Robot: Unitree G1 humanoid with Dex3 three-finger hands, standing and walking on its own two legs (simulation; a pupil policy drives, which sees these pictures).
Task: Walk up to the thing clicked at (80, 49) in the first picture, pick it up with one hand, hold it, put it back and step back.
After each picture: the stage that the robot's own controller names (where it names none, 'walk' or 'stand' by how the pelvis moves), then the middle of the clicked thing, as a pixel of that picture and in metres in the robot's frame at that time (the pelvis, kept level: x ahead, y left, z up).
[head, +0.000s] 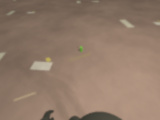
stand; (81, 49) +1.53 +0.26 -0.72
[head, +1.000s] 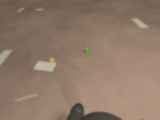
walk; (86, 50) +1.40 +0.22 -0.71
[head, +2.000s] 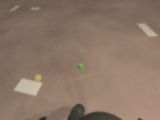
walk; (81, 67) +0.89 +0.23 -0.71
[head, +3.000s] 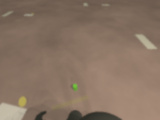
walk; (75, 87) +0.55 +0.23 -0.70
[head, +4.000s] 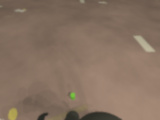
stand; (72, 96) +0.40 +0.18 -0.71
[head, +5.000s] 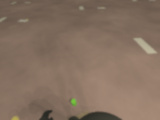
stand; (73, 102) +0.37 +0.21 -0.72
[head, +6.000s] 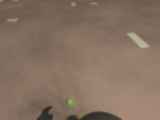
stand; (70, 102) +0.33 +0.25 -0.71
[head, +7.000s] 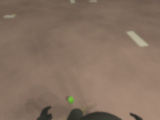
stand; (71, 100) +0.33 +0.24 -0.71
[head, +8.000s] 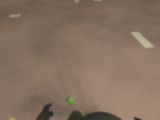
stand; (71, 101) +0.32 +0.24 -0.72
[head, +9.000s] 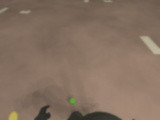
stand; (73, 101) +0.31 +0.20 -0.71
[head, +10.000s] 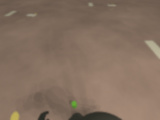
stand; (74, 104) +0.30 +0.20 -0.71
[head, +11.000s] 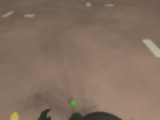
stand; (73, 103) +0.31 +0.21 -0.72
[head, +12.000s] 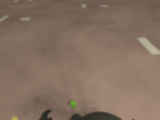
stand; (73, 104) +0.32 +0.22 -0.72
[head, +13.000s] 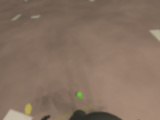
stand; (79, 95) +0.40 +0.22 -0.72
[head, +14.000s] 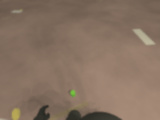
stand; (73, 93) +0.40 +0.22 -0.70
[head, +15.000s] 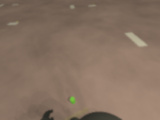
stand; (72, 100) +0.38 +0.25 -0.72
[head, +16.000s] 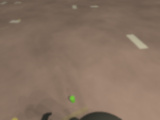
stand; (72, 99) +0.40 +0.23 -0.73
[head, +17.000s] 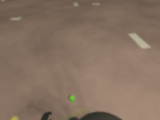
stand; (72, 98) +0.38 +0.23 -0.73
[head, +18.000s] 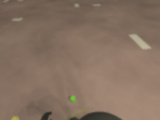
go down; (73, 99) +0.39 +0.23 -0.73
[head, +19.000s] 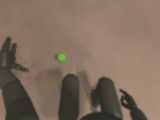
go down; (62, 59) +0.47 +0.25 -0.36
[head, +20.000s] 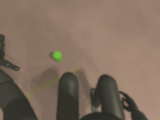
approach; (57, 57) +0.46 +0.27 -0.30
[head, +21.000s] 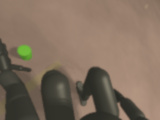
close in; (25, 53) +0.45 +0.31 -0.22
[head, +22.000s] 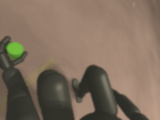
close; (16, 51) +0.44 +0.32 -0.22
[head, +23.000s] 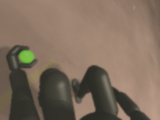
lift; (26, 57) +0.40 +0.27 -0.23
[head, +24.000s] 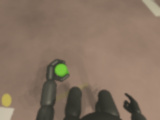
lift; (62, 72) +0.34 +0.20 +0.00
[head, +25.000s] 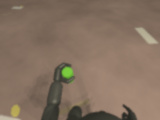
hold; (68, 75) +0.32 +0.17 +0.02
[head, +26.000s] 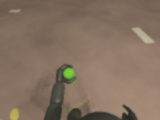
hold; (70, 76) +0.33 +0.16 +0.01
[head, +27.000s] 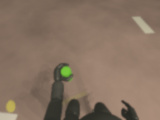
crouch; (67, 74) +0.35 +0.17 -0.05
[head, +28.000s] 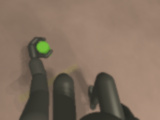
lower; (45, 49) +0.47 +0.28 -0.10
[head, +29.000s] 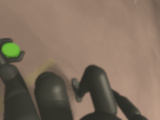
lower; (13, 52) +0.43 +0.32 -0.22
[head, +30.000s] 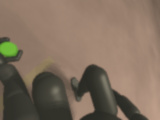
lower; (10, 51) +0.44 +0.32 -0.23
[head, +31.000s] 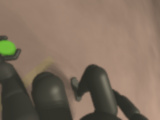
lower; (8, 50) +0.44 +0.33 -0.23
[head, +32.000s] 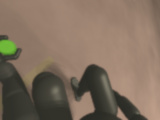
lower; (9, 49) +0.44 +0.33 -0.23
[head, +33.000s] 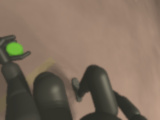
open; (16, 52) +0.44 +0.31 -0.23
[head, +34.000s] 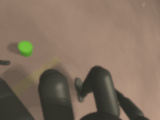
stand; (26, 49) +0.44 +0.31 -0.24
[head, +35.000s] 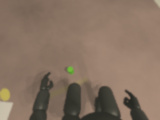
walk; (70, 70) +0.46 +0.22 -0.48
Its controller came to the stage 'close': yes
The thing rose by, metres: 0.72
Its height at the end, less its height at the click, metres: +0.00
